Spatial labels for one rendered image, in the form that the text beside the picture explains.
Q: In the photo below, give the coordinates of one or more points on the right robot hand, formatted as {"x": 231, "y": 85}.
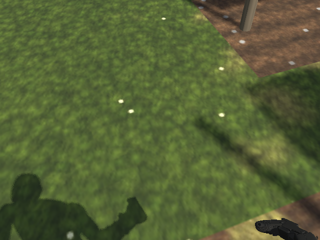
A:
{"x": 284, "y": 228}

